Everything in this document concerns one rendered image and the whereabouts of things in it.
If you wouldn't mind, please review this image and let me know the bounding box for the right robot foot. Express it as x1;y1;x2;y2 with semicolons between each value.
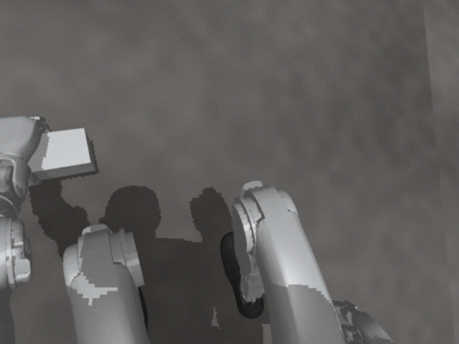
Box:
220;231;264;319

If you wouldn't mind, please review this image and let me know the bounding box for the right robot hand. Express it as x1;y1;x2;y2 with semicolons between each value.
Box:
332;300;394;344

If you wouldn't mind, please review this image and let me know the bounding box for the left robot foot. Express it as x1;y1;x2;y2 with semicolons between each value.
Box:
138;287;148;333

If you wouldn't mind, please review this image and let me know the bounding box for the left robot arm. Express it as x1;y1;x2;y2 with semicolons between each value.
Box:
0;154;32;344

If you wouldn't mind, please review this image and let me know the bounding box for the left robot hand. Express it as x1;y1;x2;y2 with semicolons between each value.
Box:
0;116;51;186

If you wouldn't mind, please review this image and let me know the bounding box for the carton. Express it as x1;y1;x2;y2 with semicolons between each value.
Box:
28;128;95;180

